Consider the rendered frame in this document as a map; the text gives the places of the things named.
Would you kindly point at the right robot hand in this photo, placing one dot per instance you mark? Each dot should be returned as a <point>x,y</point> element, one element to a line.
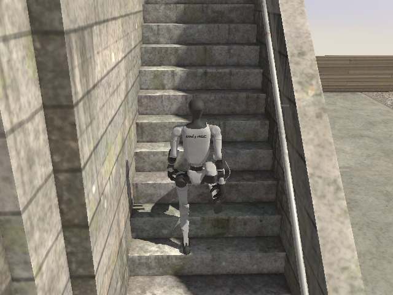
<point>220,193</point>

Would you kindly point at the left robot hand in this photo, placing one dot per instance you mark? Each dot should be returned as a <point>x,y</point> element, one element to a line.
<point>170,174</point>

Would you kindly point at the right robot upper arm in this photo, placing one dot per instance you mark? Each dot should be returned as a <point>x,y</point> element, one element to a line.
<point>217,142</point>

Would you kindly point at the robot left forearm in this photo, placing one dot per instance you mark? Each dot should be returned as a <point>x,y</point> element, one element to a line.
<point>171,162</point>

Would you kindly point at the left robot upper arm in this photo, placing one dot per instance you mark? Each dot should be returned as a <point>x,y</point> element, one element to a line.
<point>176,132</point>

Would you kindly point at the robot left foot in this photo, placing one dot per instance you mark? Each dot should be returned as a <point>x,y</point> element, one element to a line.
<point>186,249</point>

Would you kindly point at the robot right foot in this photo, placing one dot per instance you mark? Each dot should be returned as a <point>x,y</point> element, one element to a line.
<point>217,206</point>

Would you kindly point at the robot foot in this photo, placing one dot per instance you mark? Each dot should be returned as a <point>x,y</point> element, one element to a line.
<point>186,249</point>
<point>217,206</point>

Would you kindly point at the robot right forearm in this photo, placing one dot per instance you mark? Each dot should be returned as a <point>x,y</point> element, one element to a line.
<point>220,170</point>

